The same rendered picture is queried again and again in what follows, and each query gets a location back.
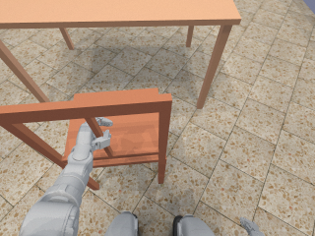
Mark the robot shin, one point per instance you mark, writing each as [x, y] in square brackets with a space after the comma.
[187, 215]
[126, 212]

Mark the left robot upper arm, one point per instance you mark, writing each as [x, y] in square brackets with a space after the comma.
[52, 219]

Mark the robot left hand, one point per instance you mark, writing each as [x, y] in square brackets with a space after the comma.
[86, 135]

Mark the table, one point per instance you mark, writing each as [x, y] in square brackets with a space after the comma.
[73, 14]

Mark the chair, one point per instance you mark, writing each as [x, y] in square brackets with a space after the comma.
[139, 132]

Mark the left robot shin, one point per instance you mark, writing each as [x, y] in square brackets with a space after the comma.
[126, 212]

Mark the robot right hand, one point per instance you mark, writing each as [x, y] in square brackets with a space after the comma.
[251, 227]

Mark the right robot shin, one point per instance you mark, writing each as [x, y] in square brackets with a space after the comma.
[187, 215]

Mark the robot left forearm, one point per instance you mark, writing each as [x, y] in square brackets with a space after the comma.
[72, 181]

